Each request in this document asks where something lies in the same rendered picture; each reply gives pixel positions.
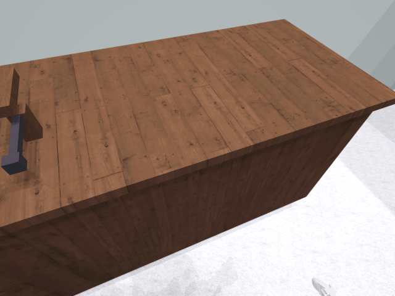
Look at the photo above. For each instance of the counter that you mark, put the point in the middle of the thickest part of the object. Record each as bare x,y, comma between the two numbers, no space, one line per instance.
136,152

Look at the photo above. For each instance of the robot right hand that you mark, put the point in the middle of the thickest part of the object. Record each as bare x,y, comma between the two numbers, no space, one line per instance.
323,288

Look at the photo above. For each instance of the tap lever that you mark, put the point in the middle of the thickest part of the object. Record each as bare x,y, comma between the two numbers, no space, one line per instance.
15,162

